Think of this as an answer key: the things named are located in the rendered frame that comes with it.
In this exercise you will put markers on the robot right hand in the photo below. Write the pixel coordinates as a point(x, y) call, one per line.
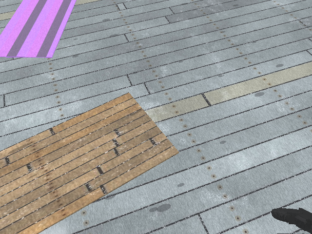
point(300, 218)

